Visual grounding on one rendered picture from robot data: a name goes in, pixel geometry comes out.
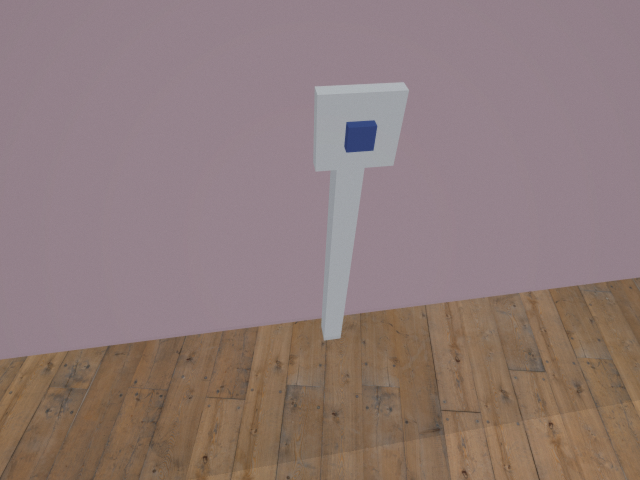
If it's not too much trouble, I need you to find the panel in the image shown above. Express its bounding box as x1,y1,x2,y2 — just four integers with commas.
313,82,409,341

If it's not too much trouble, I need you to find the button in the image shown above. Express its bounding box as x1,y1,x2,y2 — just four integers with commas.
344,120,377,153

